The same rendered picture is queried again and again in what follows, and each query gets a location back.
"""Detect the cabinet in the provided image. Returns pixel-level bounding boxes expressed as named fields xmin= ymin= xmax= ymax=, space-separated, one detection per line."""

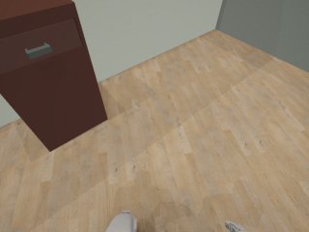
xmin=0 ymin=0 xmax=108 ymax=152

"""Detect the drawer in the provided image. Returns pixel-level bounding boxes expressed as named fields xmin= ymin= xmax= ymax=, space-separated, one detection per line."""
xmin=0 ymin=19 xmax=82 ymax=74

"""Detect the robot left thigh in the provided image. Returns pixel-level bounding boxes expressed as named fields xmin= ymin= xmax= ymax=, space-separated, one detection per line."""
xmin=105 ymin=214 xmax=137 ymax=232

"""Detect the handle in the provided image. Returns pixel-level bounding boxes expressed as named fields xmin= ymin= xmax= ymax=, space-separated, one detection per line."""
xmin=24 ymin=43 xmax=52 ymax=60

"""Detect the right robot hand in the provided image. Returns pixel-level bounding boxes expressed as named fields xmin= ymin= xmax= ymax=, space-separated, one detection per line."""
xmin=224 ymin=220 xmax=248 ymax=232

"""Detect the left robot shin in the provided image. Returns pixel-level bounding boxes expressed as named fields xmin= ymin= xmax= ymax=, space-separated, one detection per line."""
xmin=122 ymin=211 xmax=131 ymax=215

